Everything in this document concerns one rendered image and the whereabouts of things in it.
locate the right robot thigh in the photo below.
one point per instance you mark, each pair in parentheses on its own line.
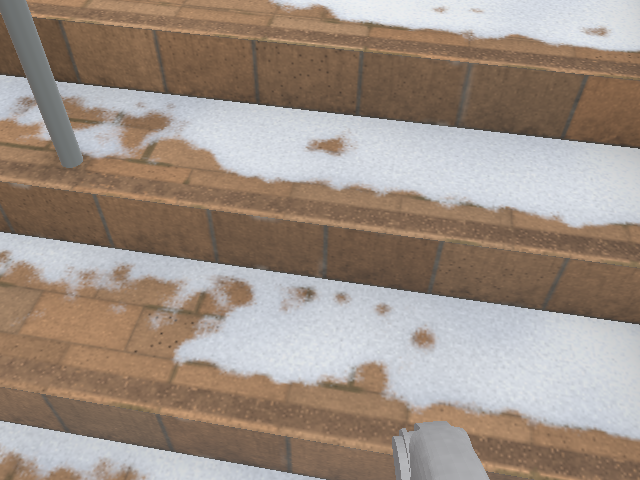
(435,451)

